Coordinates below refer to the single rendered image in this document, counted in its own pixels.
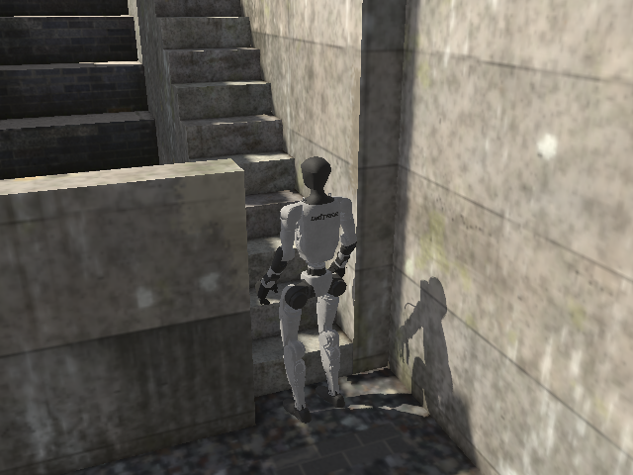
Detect stairs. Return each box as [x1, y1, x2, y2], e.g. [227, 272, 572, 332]
[128, 0, 353, 398]

